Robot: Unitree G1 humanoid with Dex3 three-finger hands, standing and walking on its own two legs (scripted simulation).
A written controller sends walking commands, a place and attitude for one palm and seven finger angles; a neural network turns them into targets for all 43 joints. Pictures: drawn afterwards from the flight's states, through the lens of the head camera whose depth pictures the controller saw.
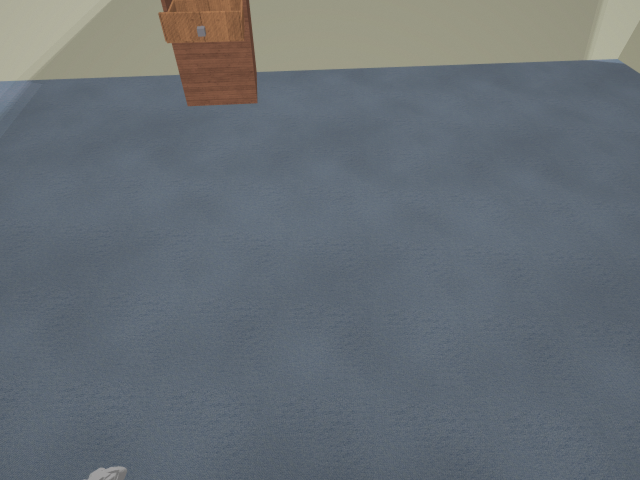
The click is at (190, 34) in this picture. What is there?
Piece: drawer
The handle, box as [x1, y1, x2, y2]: [197, 26, 205, 36]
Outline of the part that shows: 197,26 198,36 205,35 204,26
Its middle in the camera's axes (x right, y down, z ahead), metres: -0.59 -1.02 +1.89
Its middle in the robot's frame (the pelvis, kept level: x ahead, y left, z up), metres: +2.06 +0.69 -0.23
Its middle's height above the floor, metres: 0.54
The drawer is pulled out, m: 0.23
